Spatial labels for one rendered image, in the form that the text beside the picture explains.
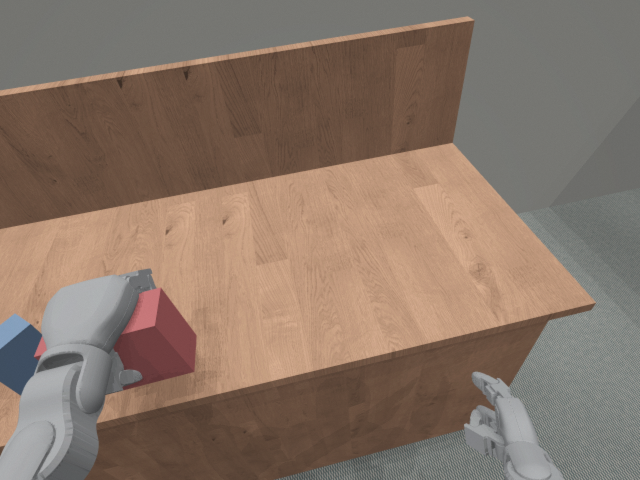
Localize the sponge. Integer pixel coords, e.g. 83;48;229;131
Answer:
34;288;197;390

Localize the left robot hand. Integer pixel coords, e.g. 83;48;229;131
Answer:
41;268;157;395

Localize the right robot forearm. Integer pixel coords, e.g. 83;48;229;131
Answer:
503;442;564;480

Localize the left robot forearm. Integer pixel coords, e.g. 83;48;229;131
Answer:
0;343;112;480

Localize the table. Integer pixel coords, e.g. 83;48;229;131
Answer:
0;16;596;480

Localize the right robot hand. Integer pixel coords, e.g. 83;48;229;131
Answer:
464;372;540;462

